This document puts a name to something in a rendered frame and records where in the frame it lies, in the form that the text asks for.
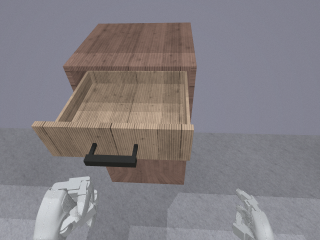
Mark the left robot hand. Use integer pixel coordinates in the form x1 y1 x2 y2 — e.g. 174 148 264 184
33 176 100 240

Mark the drawer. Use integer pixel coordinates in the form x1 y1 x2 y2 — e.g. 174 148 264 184
31 71 194 161

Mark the right robot hand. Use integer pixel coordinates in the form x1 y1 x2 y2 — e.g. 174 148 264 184
233 188 275 240

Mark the cabinet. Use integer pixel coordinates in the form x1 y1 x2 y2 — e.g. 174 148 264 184
63 22 197 185

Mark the handle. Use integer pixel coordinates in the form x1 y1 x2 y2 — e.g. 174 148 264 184
83 143 138 168

